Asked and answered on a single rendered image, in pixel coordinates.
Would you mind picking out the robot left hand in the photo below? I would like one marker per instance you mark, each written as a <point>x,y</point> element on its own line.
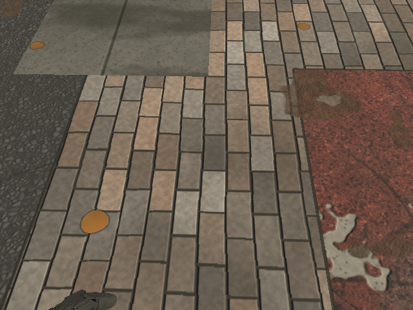
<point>87,301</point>

